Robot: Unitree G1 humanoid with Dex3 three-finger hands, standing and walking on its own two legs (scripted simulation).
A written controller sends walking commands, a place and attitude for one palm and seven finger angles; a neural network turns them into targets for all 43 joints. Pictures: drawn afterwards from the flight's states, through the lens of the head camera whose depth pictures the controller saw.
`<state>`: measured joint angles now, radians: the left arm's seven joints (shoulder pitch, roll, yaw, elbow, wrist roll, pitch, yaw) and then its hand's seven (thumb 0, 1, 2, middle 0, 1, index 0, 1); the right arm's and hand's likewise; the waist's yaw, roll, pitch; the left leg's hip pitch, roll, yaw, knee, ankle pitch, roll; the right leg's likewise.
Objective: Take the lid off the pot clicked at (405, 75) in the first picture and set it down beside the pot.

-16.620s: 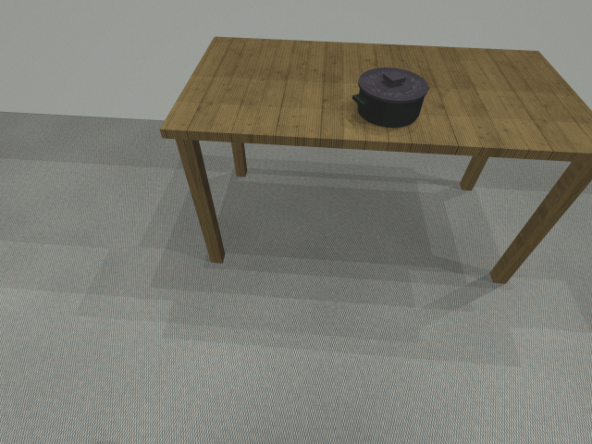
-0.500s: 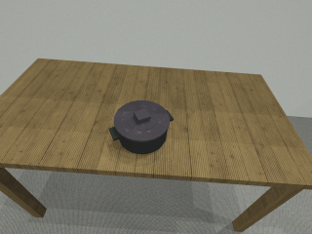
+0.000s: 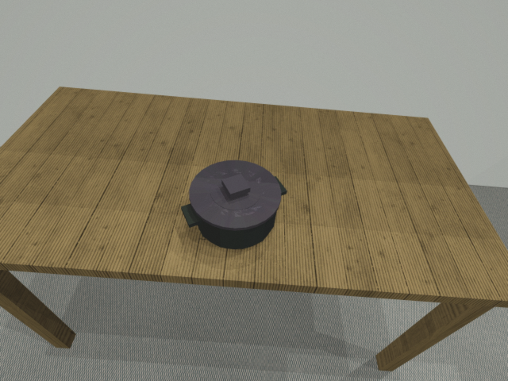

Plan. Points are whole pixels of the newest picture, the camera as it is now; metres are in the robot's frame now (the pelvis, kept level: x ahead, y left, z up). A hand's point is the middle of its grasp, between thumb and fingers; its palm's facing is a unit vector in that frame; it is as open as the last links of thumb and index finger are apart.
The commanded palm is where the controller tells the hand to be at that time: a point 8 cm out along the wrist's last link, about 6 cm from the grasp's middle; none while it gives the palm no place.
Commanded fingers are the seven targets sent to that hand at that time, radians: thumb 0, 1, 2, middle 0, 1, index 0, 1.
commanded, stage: look again from close up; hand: left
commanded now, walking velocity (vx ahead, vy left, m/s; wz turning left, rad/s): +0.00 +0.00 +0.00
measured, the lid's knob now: (235, 185) +0.49 +0.08 +0.01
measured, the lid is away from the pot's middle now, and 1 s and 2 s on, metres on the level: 0.00 0.00 0.00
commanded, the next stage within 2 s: lift the closed hand beside the body in 0.92 s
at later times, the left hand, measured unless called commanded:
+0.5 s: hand out of the picture -0.03 +0.13 -0.18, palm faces +0.03 -0.99 -0.15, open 7.3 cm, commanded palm none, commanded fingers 0.00 0.90 0.90 -0.20 -0.30 -0.20 -0.30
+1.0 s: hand out of the picture -0.04 +0.12 -0.18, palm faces +0.03 -0.99 -0.14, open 7.3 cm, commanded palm none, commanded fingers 0.00 0.90 0.90 -0.20 -0.30 -0.20 -0.30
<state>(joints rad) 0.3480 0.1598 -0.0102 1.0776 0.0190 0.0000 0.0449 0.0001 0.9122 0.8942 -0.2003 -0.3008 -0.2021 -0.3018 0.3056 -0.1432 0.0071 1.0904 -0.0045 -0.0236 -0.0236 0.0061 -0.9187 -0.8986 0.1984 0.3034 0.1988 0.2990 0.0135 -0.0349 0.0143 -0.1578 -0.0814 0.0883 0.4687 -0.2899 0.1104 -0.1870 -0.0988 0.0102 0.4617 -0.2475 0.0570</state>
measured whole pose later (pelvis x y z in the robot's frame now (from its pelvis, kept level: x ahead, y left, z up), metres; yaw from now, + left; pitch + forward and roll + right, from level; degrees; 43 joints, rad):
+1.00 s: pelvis -0.01 -0.03 +0.00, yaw -1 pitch -1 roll +0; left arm 0.37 0.12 -0.02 1.11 0.02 -0.02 0.04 0.00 0.91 0.89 -0.20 -0.30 -0.20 -0.30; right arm 0.32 -0.09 -0.01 1.15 0.00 -0.03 -0.02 0.00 -0.91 -0.90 0.20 0.30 0.20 0.30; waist 0.01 -0.02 0.01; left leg -0.18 -0.03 0.08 0.47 -0.28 0.06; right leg -0.21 -0.05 0.00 0.46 -0.22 0.05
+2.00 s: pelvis +0.01 -0.07 +0.00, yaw +3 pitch +1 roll -1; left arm 0.66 0.23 0.14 -0.09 -0.02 -0.03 0.08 0.01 0.90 0.89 -1.29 -1.50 -1.29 -1.50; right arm 0.20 -0.20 -0.02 0.52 0.02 -0.20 -0.07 0.01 -0.90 -0.90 0.20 0.31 0.25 0.34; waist 0.04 0.03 -0.02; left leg -0.24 0.01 0.01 0.57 -0.34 0.01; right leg -0.24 -0.02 -0.07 0.55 -0.32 0.00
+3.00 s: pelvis -0.01 -0.07 +0.00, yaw +1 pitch +0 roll +0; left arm 0.47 0.62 0.10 -0.27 0.77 0.09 -0.09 0.00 0.57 1.04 -1.17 -1.13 -1.18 -1.13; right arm 0.11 -0.30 0.00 0.43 0.05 0.02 -0.01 0.01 -0.90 -0.90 0.20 0.30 0.29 0.37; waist 0.05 0.11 -0.04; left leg -0.23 0.01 0.04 0.51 -0.28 0.01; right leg -0.25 -0.01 -0.04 0.50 -0.25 0.00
